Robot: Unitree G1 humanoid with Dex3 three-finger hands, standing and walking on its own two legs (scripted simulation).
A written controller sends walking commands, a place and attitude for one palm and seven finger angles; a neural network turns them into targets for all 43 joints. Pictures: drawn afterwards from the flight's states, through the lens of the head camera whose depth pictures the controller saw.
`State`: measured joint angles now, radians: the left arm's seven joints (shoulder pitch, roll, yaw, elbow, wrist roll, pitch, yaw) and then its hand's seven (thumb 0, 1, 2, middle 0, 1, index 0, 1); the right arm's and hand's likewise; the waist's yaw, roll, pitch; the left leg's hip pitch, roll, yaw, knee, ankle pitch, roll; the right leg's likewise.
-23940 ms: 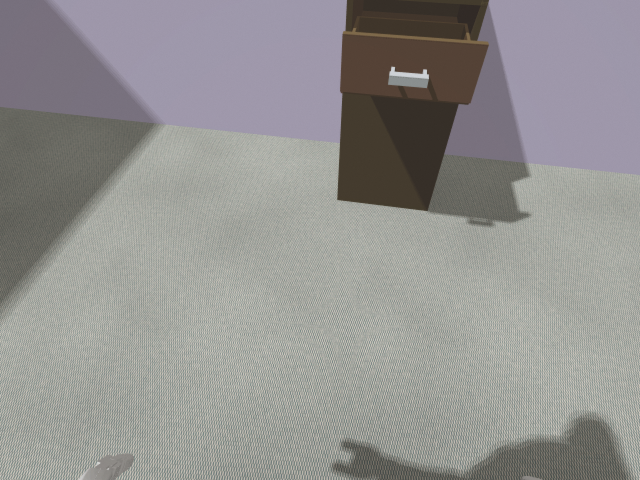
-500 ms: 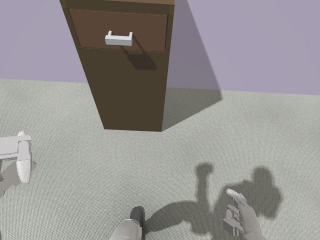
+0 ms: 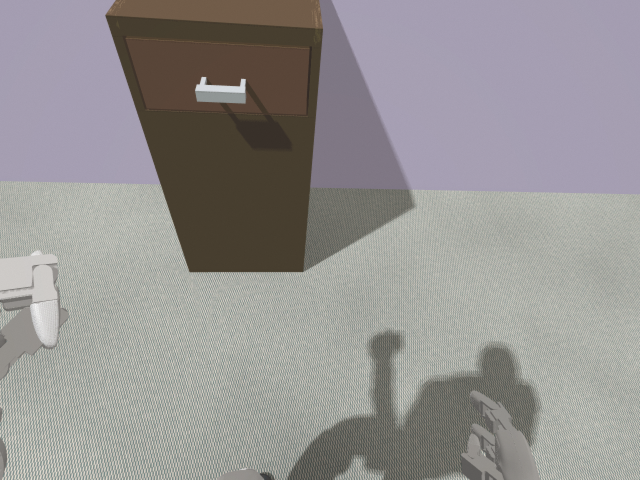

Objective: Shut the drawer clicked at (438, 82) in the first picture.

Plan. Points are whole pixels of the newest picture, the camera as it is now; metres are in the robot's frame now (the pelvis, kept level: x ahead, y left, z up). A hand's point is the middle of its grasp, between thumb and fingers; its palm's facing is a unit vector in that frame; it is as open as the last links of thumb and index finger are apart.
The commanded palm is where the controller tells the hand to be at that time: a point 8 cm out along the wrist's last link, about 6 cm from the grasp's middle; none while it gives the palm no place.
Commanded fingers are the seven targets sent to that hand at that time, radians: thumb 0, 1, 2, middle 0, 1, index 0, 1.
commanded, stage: stop stepping back and stand still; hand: left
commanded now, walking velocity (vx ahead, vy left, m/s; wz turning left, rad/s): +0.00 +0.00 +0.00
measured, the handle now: (222, 88) +0.86 +0.23 +0.01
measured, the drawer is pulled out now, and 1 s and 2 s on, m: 0.00 0.00 0.00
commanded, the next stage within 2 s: let the arm hang, fingers relaxed in 0.28 s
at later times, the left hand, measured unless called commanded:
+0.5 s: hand (102, 419) +0.19 +0.25 +0.00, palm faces +0.10 -0.90 -0.42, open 3.1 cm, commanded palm none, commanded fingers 0.00 0.90 0.90 -1.12 -1.30 -1.12 -1.30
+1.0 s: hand out of the picture -0.09 +0.26 -0.16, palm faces +0.05 -0.96 -0.29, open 5.7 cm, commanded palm none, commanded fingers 0.00 0.90 0.90 -0.20 -0.30 -0.20 -0.30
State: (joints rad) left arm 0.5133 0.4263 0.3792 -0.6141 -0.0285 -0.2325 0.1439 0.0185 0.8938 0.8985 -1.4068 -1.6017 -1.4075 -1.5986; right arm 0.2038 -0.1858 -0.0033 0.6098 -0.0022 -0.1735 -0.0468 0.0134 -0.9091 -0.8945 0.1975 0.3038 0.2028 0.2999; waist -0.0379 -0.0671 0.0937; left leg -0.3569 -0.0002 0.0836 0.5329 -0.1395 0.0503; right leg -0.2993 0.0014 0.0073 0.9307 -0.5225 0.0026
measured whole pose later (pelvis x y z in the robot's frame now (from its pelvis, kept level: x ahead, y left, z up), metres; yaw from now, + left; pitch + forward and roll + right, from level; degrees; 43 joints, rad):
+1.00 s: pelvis -0.05 +0.02 +0.01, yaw +3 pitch -2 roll -1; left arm 0.30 0.30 0.02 1.12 0.03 0.02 0.00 0.01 0.91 0.90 -0.49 -0.63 -0.49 -0.62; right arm 0.23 -0.25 -0.02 1.06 -0.02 0.03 0.00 0.01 -0.91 -0.89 0.20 0.30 0.21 0.30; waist 0.02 0.02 0.06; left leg -0.29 0.00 0.00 0.47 -0.15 0.02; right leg -0.23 -0.03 -0.09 0.45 -0.21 -0.01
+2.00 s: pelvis +0.01 +0.00 +0.02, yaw +2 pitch -1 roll +0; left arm 0.13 0.30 0.01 1.14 0.02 -0.02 0.01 0.00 0.91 0.90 -0.20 -0.30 -0.20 -0.30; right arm 0.10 -0.31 -0.01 1.13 -0.02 0.00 -0.01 0.00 -0.91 -0.89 0.20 0.30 0.21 0.30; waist 0.00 0.02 0.05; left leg -0.13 0.03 0.01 0.32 -0.17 -0.03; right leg -0.09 0.01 -0.08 0.32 -0.22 -0.03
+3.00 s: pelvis +0.00 +0.00 +0.02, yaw +2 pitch -2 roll +0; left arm 0.15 0.28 0.01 1.15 0.01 -0.02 0.01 0.00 0.91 0.90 -0.20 -0.30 -0.20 -0.30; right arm 0.15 -0.28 -0.01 1.15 -0.02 0.00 -0.01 0.00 -0.91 -0.89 0.20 0.30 0.21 0.30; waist -0.01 0.01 0.05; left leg -0.11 0.04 0.02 0.31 -0.16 -0.03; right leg -0.07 0.01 -0.06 0.31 -0.20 -0.03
